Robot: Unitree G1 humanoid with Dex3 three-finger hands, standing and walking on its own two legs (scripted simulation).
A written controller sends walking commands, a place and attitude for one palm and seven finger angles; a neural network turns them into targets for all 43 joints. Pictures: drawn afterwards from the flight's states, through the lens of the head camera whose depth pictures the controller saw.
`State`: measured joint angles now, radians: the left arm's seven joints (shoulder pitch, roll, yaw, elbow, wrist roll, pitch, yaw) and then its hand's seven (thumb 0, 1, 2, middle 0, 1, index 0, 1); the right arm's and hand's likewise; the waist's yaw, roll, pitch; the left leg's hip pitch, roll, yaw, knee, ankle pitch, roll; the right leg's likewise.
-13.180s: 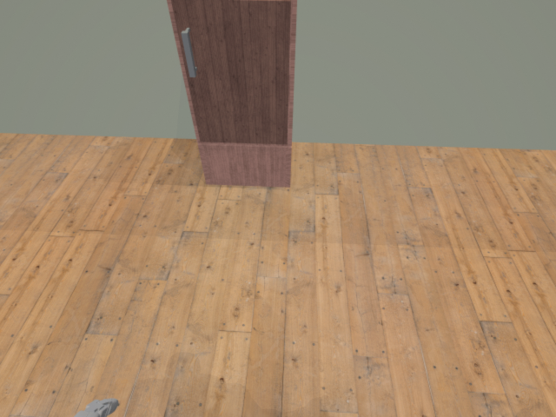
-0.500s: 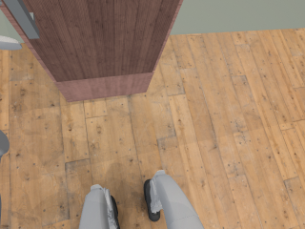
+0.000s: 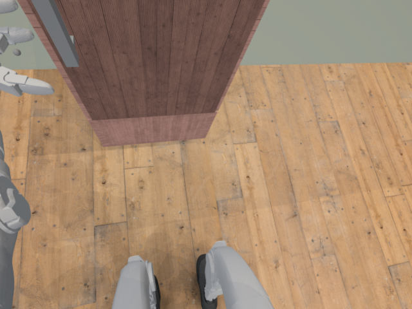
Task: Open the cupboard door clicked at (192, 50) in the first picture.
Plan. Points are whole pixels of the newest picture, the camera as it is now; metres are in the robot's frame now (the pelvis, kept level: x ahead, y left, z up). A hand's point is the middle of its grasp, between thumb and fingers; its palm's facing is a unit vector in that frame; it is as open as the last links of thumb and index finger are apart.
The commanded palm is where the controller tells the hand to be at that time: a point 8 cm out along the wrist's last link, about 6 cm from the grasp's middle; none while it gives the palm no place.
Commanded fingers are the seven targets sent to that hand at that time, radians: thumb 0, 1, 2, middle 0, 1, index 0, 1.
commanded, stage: move the hooked fingers beside the handle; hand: left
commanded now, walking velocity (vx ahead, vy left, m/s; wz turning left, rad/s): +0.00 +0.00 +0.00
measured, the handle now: (57, 19) +0.61 +0.19 +0.05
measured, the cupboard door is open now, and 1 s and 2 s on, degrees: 0 0 0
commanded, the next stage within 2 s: slide the fingers in behind the handle in 0.16 s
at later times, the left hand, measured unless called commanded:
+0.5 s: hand (28, 50) +0.55 +0.23 +0.05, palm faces +0.02 -1.00 -0.01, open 14.0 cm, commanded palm +0.54 +0.25 +0.05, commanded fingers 0.00 -0.50 0.30 -0.30 -1.20 -0.30 -1.20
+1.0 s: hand (50, 46) +0.56 +0.20 +0.05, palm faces +0.04 -1.00 -0.02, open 14.0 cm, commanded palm +0.54 +0.22 +0.05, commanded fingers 0.00 -0.50 0.30 -0.30 -1.20 -0.30 -1.20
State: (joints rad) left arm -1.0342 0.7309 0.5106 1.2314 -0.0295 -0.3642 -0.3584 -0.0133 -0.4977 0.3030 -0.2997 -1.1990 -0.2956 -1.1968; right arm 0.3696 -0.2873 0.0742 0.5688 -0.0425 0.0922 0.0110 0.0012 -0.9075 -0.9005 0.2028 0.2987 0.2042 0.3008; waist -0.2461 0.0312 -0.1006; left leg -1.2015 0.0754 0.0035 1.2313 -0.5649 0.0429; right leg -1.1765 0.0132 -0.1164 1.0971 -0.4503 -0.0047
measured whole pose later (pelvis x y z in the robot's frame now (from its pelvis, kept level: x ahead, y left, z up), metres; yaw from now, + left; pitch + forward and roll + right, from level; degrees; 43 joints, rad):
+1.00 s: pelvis -0.01 +0.00 +0.00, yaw +0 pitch +31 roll -5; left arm -1.07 0.64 0.47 1.22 -0.01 -0.38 -0.24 -0.01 -0.50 0.30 -0.30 -1.20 -0.30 -1.20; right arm 0.40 -0.26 0.08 0.60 -0.05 0.09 0.03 0.00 -0.91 -0.90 0.20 0.30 0.20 0.30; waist -0.25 0.04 -0.10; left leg -1.22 0.07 0.01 1.24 -0.56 0.04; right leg -1.20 0.01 -0.10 1.12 -0.45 -0.01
